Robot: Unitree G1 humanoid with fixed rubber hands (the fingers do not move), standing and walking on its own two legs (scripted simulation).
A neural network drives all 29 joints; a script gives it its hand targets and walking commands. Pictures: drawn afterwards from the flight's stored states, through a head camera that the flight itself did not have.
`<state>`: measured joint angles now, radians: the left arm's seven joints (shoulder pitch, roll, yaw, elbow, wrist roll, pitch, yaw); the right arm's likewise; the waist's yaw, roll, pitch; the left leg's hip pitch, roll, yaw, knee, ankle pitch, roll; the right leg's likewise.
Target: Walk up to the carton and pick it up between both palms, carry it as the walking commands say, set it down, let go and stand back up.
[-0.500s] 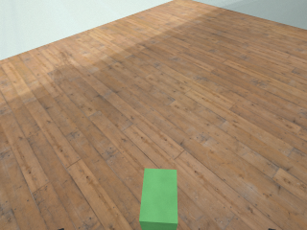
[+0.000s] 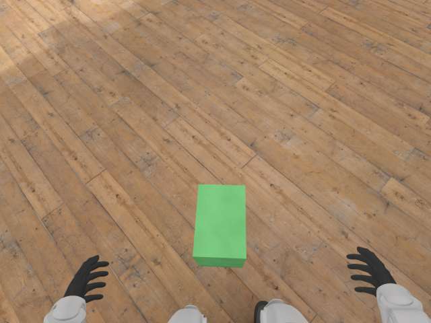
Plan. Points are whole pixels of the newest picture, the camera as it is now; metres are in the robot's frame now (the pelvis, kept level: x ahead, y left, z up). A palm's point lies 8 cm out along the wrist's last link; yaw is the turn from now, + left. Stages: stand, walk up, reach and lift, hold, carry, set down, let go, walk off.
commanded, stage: reach and lift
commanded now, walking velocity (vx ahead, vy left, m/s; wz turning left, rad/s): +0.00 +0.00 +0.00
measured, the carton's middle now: (221, 227) +0.45 +0.04 -0.63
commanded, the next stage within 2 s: none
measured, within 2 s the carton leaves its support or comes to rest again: neither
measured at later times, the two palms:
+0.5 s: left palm (112, 244) +0.28 +0.27 -0.14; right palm (335, 238) +0.29 -0.22 -0.15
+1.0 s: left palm (145, 192) +0.42 +0.23 -0.19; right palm (291, 192) +0.42 -0.15 -0.20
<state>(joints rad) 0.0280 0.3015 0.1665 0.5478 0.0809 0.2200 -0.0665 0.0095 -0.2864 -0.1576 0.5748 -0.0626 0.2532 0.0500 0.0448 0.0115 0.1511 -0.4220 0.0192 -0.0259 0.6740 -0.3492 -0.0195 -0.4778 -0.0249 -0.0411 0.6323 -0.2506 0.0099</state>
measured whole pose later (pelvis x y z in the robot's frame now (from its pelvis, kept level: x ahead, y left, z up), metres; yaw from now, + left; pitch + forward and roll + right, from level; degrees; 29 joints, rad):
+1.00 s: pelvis -0.05 +0.00 -0.09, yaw +0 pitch +39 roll +1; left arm -1.03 0.31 0.30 0.91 -0.02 0.15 -0.06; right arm -0.99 -0.13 -0.26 0.77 -0.03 0.21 -0.15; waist 0.01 -0.03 0.02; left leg -1.39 -0.01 -0.01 1.06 -0.36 -0.02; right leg -1.45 -0.02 0.03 1.01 -0.25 0.02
